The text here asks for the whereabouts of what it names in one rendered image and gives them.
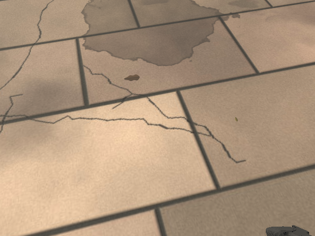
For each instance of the right robot hand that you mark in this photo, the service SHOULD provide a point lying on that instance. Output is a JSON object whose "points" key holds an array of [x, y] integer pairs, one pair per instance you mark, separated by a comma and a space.
{"points": [[286, 231]]}

